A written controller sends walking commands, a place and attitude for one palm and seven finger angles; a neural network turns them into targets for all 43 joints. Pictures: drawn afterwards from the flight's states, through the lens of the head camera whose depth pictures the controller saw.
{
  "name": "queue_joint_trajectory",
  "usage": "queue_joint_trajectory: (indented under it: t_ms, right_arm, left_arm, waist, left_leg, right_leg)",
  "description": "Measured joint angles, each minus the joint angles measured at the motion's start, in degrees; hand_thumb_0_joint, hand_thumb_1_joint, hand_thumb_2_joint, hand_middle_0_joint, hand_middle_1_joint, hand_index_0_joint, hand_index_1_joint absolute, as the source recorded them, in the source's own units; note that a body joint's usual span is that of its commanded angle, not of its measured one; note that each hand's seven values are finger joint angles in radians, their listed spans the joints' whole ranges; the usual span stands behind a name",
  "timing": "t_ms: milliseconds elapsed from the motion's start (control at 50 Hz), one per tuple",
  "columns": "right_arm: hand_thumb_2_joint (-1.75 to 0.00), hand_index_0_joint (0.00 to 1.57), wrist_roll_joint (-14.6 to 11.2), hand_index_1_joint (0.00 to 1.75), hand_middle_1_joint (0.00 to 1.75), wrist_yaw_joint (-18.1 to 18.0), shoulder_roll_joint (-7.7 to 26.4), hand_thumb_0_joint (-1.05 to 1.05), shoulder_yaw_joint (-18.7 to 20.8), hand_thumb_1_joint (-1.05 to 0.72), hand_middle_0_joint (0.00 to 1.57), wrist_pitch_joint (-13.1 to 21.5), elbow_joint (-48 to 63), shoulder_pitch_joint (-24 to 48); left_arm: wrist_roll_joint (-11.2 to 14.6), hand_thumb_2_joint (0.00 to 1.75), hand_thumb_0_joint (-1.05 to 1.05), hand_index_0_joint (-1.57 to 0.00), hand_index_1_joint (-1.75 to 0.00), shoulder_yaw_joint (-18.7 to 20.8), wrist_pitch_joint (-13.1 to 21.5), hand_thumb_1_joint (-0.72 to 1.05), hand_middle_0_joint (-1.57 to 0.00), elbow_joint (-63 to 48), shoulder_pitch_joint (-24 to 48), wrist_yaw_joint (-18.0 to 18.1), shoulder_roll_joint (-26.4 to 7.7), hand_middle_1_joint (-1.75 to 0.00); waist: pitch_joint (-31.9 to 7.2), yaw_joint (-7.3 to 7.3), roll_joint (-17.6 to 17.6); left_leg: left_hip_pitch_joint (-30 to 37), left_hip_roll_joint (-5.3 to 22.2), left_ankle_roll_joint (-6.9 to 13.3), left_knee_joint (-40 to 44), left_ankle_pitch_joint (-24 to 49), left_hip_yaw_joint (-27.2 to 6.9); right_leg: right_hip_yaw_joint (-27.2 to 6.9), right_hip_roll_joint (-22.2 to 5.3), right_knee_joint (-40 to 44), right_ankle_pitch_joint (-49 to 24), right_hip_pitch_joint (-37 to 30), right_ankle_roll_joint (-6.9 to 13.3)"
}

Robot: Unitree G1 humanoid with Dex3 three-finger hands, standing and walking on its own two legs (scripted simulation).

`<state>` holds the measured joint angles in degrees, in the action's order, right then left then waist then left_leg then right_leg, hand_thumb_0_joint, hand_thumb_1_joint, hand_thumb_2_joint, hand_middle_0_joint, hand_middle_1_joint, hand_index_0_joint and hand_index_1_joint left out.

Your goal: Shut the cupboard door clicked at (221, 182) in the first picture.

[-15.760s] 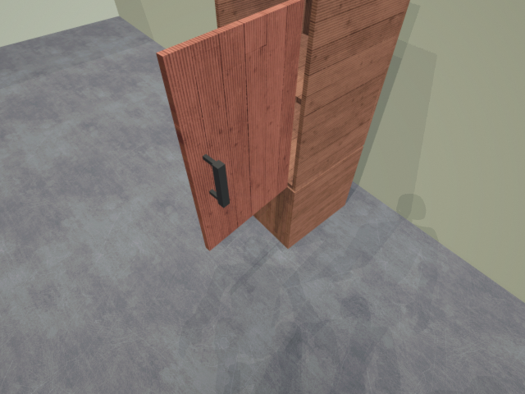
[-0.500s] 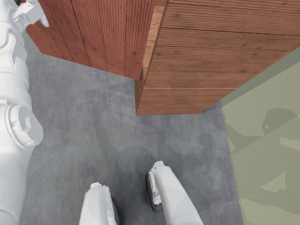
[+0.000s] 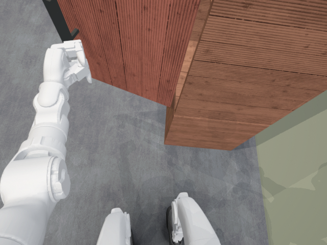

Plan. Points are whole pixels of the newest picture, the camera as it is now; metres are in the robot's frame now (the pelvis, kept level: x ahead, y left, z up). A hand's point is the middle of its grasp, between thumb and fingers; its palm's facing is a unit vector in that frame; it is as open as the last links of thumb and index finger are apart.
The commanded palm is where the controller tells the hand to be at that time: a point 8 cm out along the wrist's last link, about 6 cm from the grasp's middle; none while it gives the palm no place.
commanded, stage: pull the fist back off the door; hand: left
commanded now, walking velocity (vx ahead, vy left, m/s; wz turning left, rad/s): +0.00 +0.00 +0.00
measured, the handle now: (64, 18) +0.67 +0.19 +0.05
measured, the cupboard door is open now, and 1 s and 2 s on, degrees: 73 73 73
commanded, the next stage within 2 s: draw the hand back to the body in 0.24 s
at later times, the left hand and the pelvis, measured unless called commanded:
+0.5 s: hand (77, 74) +0.49 +0.14 +0.07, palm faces -0.07 -1.00 -0.04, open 3.2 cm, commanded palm +0.44 +0.19 +0.08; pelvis +0.00 +0.01 +0.01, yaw -1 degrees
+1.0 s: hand (17, 120) +0.35 +0.19 +0.16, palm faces +0.08 -0.98 -0.19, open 3.1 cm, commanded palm +0.31 +0.25 +0.18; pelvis +0.03 +0.00 +0.08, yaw +1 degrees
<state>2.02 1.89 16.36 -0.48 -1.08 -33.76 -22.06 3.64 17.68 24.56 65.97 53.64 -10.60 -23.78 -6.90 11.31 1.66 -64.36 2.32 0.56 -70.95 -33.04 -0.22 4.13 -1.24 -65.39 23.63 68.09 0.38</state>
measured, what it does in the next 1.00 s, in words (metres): rises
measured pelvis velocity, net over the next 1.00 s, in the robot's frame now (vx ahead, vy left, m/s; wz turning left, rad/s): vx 0.03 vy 0.00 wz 0.02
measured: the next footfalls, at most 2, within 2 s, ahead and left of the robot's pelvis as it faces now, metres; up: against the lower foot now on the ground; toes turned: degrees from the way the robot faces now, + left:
none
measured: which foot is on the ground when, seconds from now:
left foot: down 0.00-1.00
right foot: down 0.00-1.00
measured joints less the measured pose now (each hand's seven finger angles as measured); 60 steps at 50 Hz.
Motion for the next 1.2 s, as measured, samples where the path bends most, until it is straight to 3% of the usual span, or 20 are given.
queue_joint_trajectory:
  t_ms: [140, 260, 420, 520, 620, 680, 760, 880, 940, 1040, 1200]
  right_arm:
    - [-0.90, 0.20, -0.26, 0.30, 0.30, -0.67, -0.97, 0.01, -0.10, -0.91, 0.20, 0.07, -0.81, 2.77]
    - [-0.90, 0.20, -0.54, 0.30, 0.30, -0.95, -2.16, 0.01, -0.89, -0.91, 0.20, 0.00, -1.09, 4.07]
    - [-0.90, 0.20, -0.65, 0.30, 0.30, -1.26, -2.60, 0.01, -1.56, -0.91, 0.20, 0.04, -0.70, 3.53]
    - [-0.90, 0.20, -1.65, 0.30, 0.30, -1.02, -2.31, 0.01, -0.29, -0.91, 0.20, -1.03, 0.28, 1.43]
    - [-0.90, 0.20, -3.47, 0.30, 0.30, -1.62, -2.23, 0.01, 0.03, -0.91, 0.20, -2.04, 1.30, -0.37]
    - [-0.90, 0.20, -4.06, 0.30, 0.30, -2.54, -2.22, 0.01, -0.55, -0.91, 0.20, -1.67, 1.73, 0.03]
    - [-0.90, 0.20, -4.32, 0.30, 0.30, -3.39, -1.98, 0.01, -0.69, -0.91, 0.20, -0.24, 2.48, 2.14]
    - [-0.90, 0.20, -5.01, 0.30, 0.30, -4.18, -0.98, 0.01, -0.47, -0.91, 0.20, 1.37, 4.05, 6.11]
    - [-0.90, 0.20, -4.76, 0.30, 0.30, -5.67, -1.74, 0.01, -0.19, -0.91, 0.20, 0.99, 4.49, 8.06]
    - [-0.90, 0.20, -4.19, 0.30, 0.30, -7.66, -3.06, 0.01, -0.84, -0.91, 0.20, 1.27, 4.40, 9.82]
    - [-0.90, 0.20, -3.41, 0.30, 0.30, -8.33, -4.41, 0.01, -2.51, -0.90, 0.20, 2.62, 1.92, 10.76]
  left_arm:
    - [-0.04, 0.90, 0.02, -1.30, -1.50, -0.95, 3.31, 0.90, -1.30, -3.25, -4.26, 1.95, 3.96, -1.50]
    - [-0.20, 0.90, 0.02, -1.30, -1.50, -2.17, 3.68, 0.90, -1.30, -1.95, -3.53, 2.71, 4.00, -1.50]
    - [0.84, 0.90, 0.02, -1.30, -1.50, -0.31, 2.42, 0.90, -1.30, -0.90, -2.41, 1.43, 3.07, -1.50]
    - [2.56, 0.90, 0.02, -1.30, -1.50, -0.23, 1.61, 0.91, -1.30, -14.50, -13.79, -0.04, 4.61, -1.50]
    - [5.50, 0.90, 0.02, -1.30, -1.50, -4.15, -3.39, 0.91, -1.30, -25.96, -26.14, -0.93, 7.10, -1.50]
    - [6.75, 0.90, 0.02, -1.30, -1.50, -5.58, -5.43, 0.90, -1.30, -29.54, -30.23, -0.52, 8.01, -1.50]
    - [7.42, 0.90, 0.02, -1.30, -1.50, -6.88, -5.38, 0.90, -1.30, -33.90, -34.25, -0.58, 7.98, -1.50]
    - [8.84, 0.90, 0.02, -1.28, -1.47, -8.82, -7.36, 0.90, -1.28, -40.32, -41.06, -4.20, 7.59, -1.47]
    - [4.71, 0.90, 0.02, -1.24, -1.43, -10.30, -11.26, 0.90, -1.24, -45.84, -45.34, 1.62, 7.43, -1.42]
    - [1.15, 0.90, 0.02, -1.13, -1.32, -11.53, -17.04, 0.90, -1.13, -55.82, -53.09, 10.29, 8.28, -1.31]
    - [-0.33, 0.90, 0.02, -0.93, -1.09, -8.97, -21.02, 0.90, -0.93, -66.87, -61.37, 15.49, 7.04, -1.09]
  waist:
    - [0.14, -1.07, -0.14]
    - [-0.04, -1.50, 0.34]
    - [-0.15, -1.25, 0.26]
    - [-0.82, -2.79, 0.88]
    - [-0.68, -5.58, 1.32]
    - [-0.40, -6.64, 0.69]
    - [0.08, -7.54, -0.18]
    - [0.83, -9.09, 0.17]
    - [1.99, -10.16, -0.01]
    - [3.49, -11.64, 0.60]
    - [5.37, -13.78, 1.37]
  left_leg:
    - [0.95, -0.54, 0.31, -0.36, -0.05, 0.25]
    - [1.97, -0.90, 0.55, -0.20, -0.01, 0.48]
    - [1.54, -0.95, 0.78, -0.18, 0.08, 1.03]
    - [5.58, -0.40, 0.85, 2.79, 0.21, 2.25]
    - [15.22, -0.57, 0.93, 10.00, 2.05, 2.54]
    - [20.41, -0.88, 0.77, 13.90, 3.43, 1.99]
    - [25.43, -1.06, 0.50, 17.17, 4.60, 1.23]
    - [31.57, -1.30, 0.39, 20.65, 5.47, 1.07]
    - [36.04, -1.70, 0.41, 24.10, 6.59, 1.59]
    - [43.57, -2.09, 0.23, 31.06, 9.13, 1.45]
    - [54.05, -1.94, -0.20, 40.21, 12.36, 0.80]
  right_leg:
    - [-0.31, -0.52, -0.63, 0.22, -0.87, -0.34]
    - [-0.58, -0.84, -0.66, 0.29, -1.83, -0.58]
    - [-1.14, -0.83, -0.76, 0.09, -1.13, -0.76]
    - [-2.26, -0.08, 1.91, -0.37, -4.49, -1.08]
    - [-2.41, 0.02, 8.54, -1.74, -14.05, -1.24]
    - [-1.80, -0.20, 12.22, -2.61, -19.54, -1.09]
    - [-0.99, -0.32, 15.45, -3.36, -24.95, -0.84]
    - [-0.77, -0.46, 18.48, -3.85, -31.05, -0.82]
    - [-1.27, -0.72, 20.75, -4.34, -34.90, -0.94]
    - [-1.04, -0.89, 26.56, -6.01, -42.15, -0.85]
    - [-0.21, -0.50, 34.72, -8.34, -52.52, -0.60]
